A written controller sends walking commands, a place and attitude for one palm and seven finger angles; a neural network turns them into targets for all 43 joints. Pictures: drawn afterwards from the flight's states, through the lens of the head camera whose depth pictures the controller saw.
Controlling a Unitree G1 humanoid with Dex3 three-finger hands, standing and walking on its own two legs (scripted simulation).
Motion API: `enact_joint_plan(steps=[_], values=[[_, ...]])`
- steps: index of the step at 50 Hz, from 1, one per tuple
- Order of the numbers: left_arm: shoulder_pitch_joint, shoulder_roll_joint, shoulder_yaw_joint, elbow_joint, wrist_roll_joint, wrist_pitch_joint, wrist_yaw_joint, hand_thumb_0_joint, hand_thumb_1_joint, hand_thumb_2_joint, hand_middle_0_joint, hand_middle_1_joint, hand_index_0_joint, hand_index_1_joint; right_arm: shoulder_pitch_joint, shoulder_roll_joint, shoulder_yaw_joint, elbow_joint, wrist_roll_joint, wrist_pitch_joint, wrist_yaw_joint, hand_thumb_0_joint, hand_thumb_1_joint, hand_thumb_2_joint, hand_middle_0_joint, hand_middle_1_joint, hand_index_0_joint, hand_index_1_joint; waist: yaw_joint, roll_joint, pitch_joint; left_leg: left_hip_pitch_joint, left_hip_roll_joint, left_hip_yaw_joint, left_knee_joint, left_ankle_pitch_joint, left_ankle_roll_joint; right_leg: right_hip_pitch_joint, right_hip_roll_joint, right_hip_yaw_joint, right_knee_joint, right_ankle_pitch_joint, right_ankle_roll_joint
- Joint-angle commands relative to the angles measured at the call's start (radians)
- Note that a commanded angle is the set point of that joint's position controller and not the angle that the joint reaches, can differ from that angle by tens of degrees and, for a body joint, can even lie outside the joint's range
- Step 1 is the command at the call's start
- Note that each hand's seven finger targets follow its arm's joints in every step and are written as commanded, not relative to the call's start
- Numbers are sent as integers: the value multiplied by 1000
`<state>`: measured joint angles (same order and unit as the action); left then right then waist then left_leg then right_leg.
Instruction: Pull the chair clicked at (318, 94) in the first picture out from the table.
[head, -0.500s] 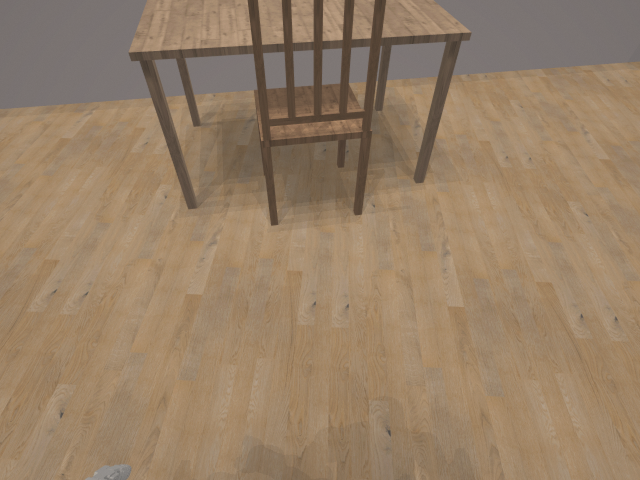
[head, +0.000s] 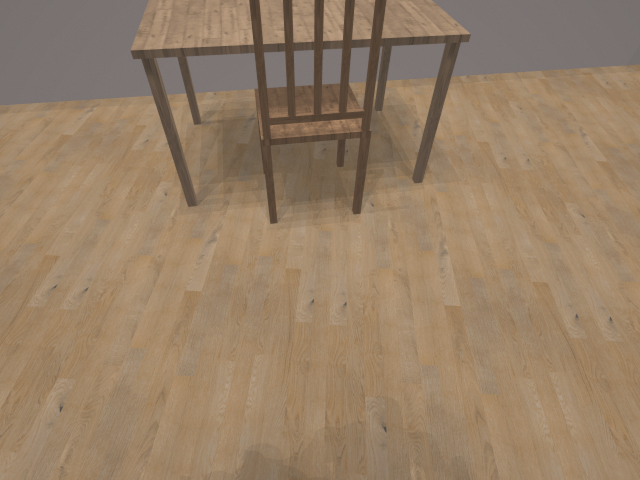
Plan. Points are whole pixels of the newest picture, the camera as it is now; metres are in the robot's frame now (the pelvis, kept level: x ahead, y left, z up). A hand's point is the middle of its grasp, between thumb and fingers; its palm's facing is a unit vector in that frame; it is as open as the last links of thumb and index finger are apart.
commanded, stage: stand and wait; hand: left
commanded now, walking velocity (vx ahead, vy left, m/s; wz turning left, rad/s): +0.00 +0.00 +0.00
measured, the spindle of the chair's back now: (318, 59) +1.32 +0.09 -0.06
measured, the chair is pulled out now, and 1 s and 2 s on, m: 0.00 0.00 0.00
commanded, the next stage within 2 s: look at it before walking up in 0.32 s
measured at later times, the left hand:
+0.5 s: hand out of the picture +0.07 +0.24 -0.15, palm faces -0.04 -0.94 -0.33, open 7.4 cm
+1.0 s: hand out of the picture +0.06 +0.24 -0.16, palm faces -0.04 -0.94 -0.32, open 7.4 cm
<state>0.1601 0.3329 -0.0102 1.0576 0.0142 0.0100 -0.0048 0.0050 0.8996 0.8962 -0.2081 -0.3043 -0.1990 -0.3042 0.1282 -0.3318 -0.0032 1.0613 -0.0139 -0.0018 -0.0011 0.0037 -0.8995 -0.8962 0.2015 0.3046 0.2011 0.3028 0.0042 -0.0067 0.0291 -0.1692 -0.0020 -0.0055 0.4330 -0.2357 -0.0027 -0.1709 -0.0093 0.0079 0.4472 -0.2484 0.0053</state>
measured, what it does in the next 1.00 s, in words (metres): stands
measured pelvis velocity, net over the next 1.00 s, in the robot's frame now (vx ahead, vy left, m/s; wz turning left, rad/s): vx -0.01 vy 0.00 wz -0.01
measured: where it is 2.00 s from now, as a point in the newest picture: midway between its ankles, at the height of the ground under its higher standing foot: outside the picture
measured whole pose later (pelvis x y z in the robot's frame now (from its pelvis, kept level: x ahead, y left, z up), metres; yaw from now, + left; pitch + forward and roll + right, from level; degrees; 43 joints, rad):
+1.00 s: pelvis -0.01 +0.00 +0.00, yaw +0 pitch -2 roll +0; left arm 0.16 0.33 -0.01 1.09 0.02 0.00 0.00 0.00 0.90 0.90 -0.21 -0.30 -0.20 -0.30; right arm 0.13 -0.33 0.00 1.11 -0.01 -0.01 0.00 0.00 -0.90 -0.90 0.20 0.30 0.20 0.30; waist 0.00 0.00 0.03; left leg -0.14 0.00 0.00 0.37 -0.19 -0.01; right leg -0.15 0.00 0.02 0.39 -0.20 0.00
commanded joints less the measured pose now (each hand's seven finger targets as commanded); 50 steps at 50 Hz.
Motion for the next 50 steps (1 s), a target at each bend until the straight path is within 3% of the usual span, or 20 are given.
enact_joint_plan(steps=[1,12,50], values=[[-55,208,45,-64,-5,-32,16,0,900,900,-200,-300,-200,-300,-58,-200,-36,-59,2,-32,-14,0,-900,-900,200,300,200,300,-1,-3,-73,19,112,-89,-70,169,38,12,-109,90,-84,146,-42],[-56,210,41,-43,-4,-31,16,0,900,900,-200,-300,-200,-300,-44,-203,-34,-28,3,-30,-10,0,-900,-900,200,300,200,300,-1,0,-39,6,113,-96,-101,113,35,-3,-108,100,-115,73,-39],[-39,201,40,-30,-2,-35,17,0,900,900,-200,-300,-200,-300,-48,-198,-31,-14,7,-30,-10,0,-900,-900,200,300,200,300,-1,-5,-54,53,122,-87,-115,168,28,13,-109,101,-133,154,-34]])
